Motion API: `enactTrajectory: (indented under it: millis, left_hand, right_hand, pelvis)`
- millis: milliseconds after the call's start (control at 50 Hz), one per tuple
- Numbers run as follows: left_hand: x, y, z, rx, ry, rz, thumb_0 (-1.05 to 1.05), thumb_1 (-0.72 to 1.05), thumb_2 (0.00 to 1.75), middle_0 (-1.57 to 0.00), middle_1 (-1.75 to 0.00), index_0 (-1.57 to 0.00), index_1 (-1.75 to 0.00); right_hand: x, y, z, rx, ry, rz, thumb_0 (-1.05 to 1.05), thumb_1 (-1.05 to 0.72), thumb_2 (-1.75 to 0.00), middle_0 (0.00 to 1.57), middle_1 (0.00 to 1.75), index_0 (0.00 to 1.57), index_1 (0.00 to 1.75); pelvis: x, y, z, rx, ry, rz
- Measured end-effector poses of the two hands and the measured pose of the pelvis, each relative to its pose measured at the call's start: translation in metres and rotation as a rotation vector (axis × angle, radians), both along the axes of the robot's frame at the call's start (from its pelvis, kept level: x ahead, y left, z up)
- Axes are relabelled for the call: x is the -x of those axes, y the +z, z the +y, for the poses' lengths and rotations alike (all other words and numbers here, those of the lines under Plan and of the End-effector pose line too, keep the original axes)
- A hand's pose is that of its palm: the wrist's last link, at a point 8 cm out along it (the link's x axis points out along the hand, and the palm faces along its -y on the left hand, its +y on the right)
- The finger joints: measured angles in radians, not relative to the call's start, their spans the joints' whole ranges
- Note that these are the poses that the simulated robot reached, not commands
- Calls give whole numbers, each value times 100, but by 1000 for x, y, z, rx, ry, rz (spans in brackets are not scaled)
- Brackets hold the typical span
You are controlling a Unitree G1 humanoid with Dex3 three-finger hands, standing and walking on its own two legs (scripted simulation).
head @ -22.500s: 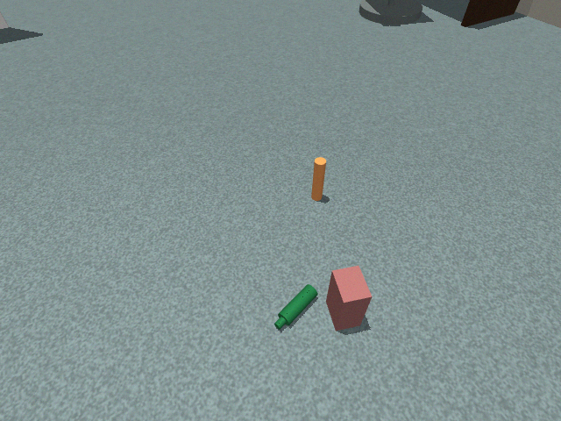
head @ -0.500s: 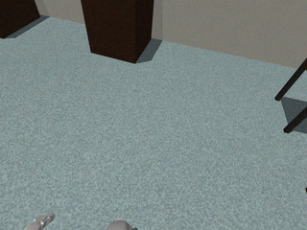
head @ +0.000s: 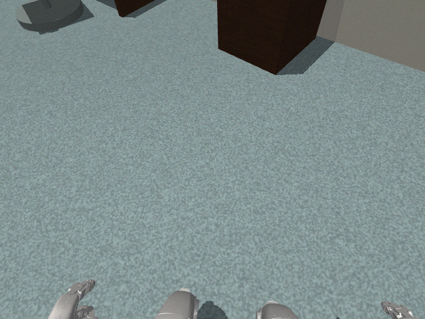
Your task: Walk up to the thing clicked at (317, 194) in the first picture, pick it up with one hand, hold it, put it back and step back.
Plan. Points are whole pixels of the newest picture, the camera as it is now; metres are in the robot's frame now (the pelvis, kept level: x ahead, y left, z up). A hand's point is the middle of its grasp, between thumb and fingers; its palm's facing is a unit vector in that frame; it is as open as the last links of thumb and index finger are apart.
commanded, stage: walk up
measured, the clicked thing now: out of the picture +0.07 +1.46 -0.63
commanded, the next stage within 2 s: none
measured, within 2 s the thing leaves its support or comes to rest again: neither
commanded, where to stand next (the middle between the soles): +0.05 +0.06 m, yaw +81 degrees
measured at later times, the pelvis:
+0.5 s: pelvis -0.03 -0.02 +0.00, yaw +29 degrees
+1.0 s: pelvis -0.04 -0.01 +0.01, yaw +54 degrees
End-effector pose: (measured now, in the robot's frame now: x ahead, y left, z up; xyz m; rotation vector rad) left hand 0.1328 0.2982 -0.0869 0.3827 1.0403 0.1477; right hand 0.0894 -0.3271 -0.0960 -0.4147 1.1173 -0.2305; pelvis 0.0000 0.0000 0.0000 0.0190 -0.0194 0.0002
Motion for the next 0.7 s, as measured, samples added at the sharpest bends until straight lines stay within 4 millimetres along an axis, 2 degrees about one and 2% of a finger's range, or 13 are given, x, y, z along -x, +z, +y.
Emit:
enactTrajectory:
  millis: [60, 160, 220, 300, 380, 440, 560, 700]
  left_hand:
    - [15, 12, -10, -14, 56, -15, 1, 91, 90, -20, -30, -21, -30]
    - [52, 20, -7, -52, 177, -58, 1, 90, 90, -21, -30, -21, -30]
    - [87, 19, 1, -75, 257, -53, 1, 90, 90, -21, -30, -21, -30]
    - [145, 10, 15, -93, 366, -19, 1, 90, 90, -21, -30, -21, -30]
    - [202, -6, 27, -91, 467, 28, 1, 90, 90, -20, -30, -21, -30]
    - [235, -11, 25, -69, 545, 72, 1, 91, 90, -20, -30, -21, -30]
    - [278, 1, 2, -48, 638, 64, 1, 91, 90, -20, -30, -21, -30]
    - [321, 16, -38, -82, 745, 61, 1, 91, 90, -20, -30, -21, -30]
  right_hand:
    - [-40, 4, -5, -40, 101, -35, 1, -91, -90, 20, 30, 20, 30]
    - [-85, 11, -2, -63, 262, -27, 0, -91, -90, 20, 30, 20, 30]
    - [-107, 14, 6, -58, 346, -21, 0, -91, -90, 20, 30, 20, 30]
    - [-130, 20, 26, -44, 445, -30, 0, -91, -90, 20, 30, 20, 30]
    - [-142, 25, 53, -23, 526, -56, 0, -91, -90, 20, 30, 20, 30]
    - [-141, 31, 68, -23, 563, -70, 0, -91, -90, 20, 30, 20, 30]
    - [-144, 31, 91, -36, 647, -44, 0, -91, -90, 20, 30, 21, 30]
    - [-164, 16, 120, -94, 761, -39, 1, -90, -90, 20, 30, 21, 30]
  pelvis:
    - [-1, 6, -14, -7, 57, 5]
    - [0, 9, -34, -7, 167, 0]
    - [4, 7, -40, 1, 233, -7]
    - [11, 2, -39, 16, 321, -12]
    - [19, -6, -30, -6, 379, -21]
    - [24, -3, -26, 13, 449, -31]
    - [30, 6, -25, 22, 569, -23]
    - [30, 8, -37, 34, 683, -2]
